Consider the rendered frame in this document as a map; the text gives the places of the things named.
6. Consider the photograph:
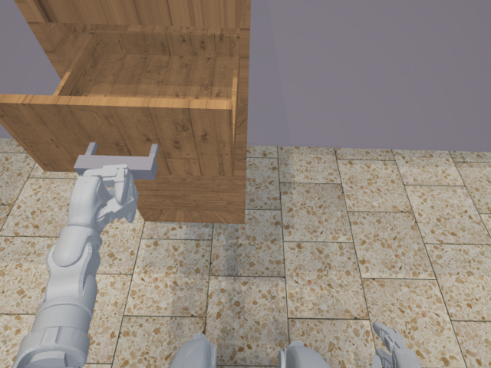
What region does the robot thigh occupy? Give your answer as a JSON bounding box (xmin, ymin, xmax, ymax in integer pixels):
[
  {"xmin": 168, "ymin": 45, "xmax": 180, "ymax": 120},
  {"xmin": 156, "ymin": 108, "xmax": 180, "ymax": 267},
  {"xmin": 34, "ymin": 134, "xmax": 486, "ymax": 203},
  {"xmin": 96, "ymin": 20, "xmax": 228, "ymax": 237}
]
[
  {"xmin": 278, "ymin": 346, "xmax": 329, "ymax": 368},
  {"xmin": 169, "ymin": 339, "xmax": 217, "ymax": 368}
]

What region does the robot left thigh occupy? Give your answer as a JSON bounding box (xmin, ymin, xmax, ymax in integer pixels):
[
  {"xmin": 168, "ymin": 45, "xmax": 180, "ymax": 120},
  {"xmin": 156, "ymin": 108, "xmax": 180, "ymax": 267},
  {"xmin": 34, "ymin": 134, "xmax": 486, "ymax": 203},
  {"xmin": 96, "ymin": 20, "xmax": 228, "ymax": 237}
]
[{"xmin": 169, "ymin": 339, "xmax": 217, "ymax": 368}]

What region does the drawer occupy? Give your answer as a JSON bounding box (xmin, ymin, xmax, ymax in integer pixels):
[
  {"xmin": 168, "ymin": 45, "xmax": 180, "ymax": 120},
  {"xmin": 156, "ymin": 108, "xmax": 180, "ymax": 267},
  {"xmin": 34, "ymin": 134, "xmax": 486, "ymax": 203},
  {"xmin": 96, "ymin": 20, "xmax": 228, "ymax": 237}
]
[{"xmin": 0, "ymin": 30, "xmax": 240, "ymax": 177}]

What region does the right robot hand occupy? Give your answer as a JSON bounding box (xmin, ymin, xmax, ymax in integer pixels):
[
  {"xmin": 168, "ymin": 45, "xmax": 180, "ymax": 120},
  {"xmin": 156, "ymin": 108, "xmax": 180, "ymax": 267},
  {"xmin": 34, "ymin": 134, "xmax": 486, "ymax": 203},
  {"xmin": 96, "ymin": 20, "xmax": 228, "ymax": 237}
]
[{"xmin": 371, "ymin": 321, "xmax": 422, "ymax": 368}]

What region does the left robot hand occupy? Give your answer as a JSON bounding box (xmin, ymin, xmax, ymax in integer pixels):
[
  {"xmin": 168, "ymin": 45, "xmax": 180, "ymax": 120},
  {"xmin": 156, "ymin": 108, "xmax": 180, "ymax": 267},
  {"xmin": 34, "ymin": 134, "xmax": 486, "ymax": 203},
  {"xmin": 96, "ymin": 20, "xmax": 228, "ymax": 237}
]
[{"xmin": 68, "ymin": 164, "xmax": 139, "ymax": 235}]

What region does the robot right thigh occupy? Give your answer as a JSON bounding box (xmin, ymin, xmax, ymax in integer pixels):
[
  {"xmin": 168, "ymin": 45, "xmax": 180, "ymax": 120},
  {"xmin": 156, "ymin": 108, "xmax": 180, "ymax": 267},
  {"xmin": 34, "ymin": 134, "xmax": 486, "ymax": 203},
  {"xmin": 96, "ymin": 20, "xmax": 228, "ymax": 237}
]
[{"xmin": 278, "ymin": 346, "xmax": 329, "ymax": 368}]

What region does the robot left forearm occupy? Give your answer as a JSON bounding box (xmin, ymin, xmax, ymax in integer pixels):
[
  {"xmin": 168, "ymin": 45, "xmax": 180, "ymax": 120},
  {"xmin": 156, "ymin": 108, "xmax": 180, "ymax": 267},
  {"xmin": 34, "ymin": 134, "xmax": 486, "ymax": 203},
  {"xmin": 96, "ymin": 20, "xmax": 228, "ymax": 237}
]
[{"xmin": 12, "ymin": 225, "xmax": 102, "ymax": 368}]

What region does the handle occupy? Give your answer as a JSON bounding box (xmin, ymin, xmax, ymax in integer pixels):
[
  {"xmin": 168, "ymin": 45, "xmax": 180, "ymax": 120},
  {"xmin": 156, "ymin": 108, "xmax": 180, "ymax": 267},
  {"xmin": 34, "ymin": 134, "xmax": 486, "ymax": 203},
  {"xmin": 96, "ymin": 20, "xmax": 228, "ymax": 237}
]
[{"xmin": 74, "ymin": 142, "xmax": 159, "ymax": 180}]

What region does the cabinet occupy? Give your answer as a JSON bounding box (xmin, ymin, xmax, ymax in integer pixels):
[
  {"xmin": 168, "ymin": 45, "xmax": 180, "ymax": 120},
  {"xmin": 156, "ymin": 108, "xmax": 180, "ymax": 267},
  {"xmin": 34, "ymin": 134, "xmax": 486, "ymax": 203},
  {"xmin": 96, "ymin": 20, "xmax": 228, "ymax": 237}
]
[{"xmin": 14, "ymin": 0, "xmax": 251, "ymax": 224}]

